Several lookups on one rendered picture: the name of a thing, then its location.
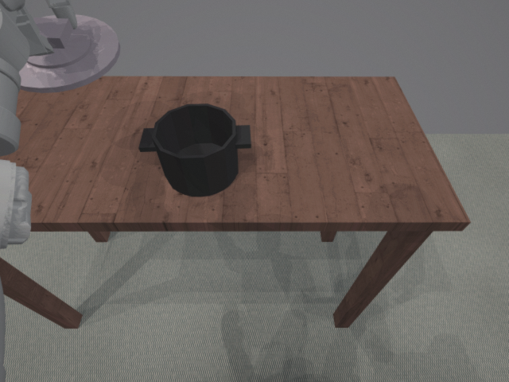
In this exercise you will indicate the table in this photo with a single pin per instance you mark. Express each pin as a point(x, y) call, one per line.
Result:
point(328, 154)

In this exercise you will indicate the left robot hand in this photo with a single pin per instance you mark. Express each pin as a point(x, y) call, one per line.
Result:
point(39, 44)

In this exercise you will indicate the pot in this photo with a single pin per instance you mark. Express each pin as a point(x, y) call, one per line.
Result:
point(197, 148)

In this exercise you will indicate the lid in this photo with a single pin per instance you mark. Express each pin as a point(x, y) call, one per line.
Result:
point(92, 50)

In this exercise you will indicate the robot left forearm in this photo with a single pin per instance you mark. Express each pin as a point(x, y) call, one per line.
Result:
point(14, 54)

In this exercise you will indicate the robot left upper arm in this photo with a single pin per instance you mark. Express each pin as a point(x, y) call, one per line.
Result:
point(15, 226)

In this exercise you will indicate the knob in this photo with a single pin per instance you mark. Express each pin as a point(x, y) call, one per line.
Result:
point(56, 30)

